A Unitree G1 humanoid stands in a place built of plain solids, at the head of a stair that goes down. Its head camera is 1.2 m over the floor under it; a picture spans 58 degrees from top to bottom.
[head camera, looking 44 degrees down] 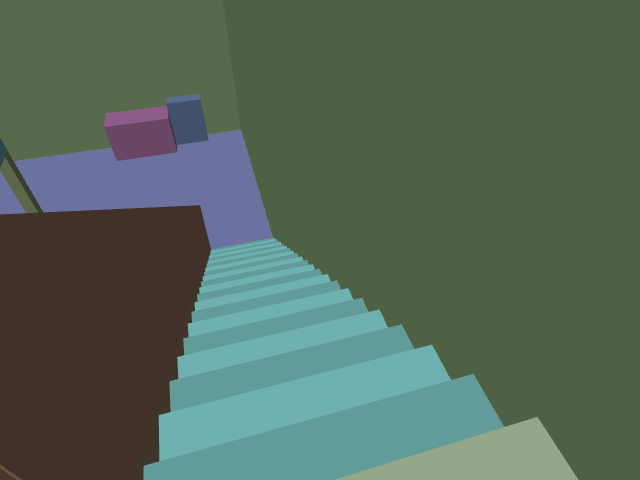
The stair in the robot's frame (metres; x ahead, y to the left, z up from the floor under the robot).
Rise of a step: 0.20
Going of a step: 0.25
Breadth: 1.12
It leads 16 degrees to the left of straight ahead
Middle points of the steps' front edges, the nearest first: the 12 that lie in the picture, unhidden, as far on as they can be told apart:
0.62 0.00 -0.20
0.86 0.06 -0.39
1.10 0.13 -0.59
1.34 0.20 -0.79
1.59 0.27 -0.98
1.83 0.34 -1.18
2.07 0.40 -1.38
2.31 0.47 -1.58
2.55 0.54 -1.77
2.79 0.61 -1.97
3.03 0.68 -2.17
3.28 0.74 -2.37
